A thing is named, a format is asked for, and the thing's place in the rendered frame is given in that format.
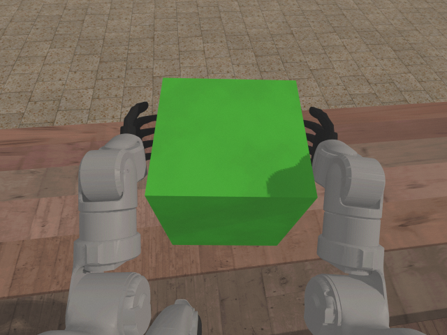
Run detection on robot left hand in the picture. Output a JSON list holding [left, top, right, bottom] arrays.
[[120, 102, 157, 161]]

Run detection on left robot thigh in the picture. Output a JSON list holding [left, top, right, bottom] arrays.
[[145, 304, 198, 335]]

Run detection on robot right hand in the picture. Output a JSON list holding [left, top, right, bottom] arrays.
[[303, 107, 337, 163]]

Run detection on robot right forearm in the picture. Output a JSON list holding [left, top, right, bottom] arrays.
[[312, 140, 389, 321]]

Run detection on robot right upper arm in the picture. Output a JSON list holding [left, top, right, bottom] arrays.
[[304, 274, 426, 335]]

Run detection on robot left forearm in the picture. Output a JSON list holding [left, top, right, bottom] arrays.
[[65, 133, 147, 322]]

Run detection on robot left upper arm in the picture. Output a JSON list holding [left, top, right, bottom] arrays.
[[38, 272, 151, 335]]

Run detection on left robot shin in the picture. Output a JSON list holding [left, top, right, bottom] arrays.
[[175, 299, 192, 308]]

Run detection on carton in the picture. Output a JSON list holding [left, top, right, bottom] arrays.
[[145, 77, 317, 246]]

